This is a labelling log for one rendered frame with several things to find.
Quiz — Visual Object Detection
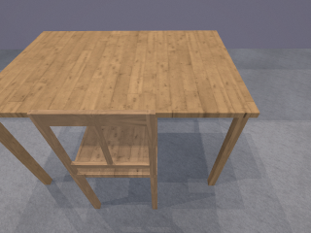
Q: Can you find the table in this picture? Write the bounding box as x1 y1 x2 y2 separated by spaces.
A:
0 30 260 185

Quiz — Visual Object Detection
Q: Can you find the chair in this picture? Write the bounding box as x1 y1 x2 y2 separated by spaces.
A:
27 110 158 210

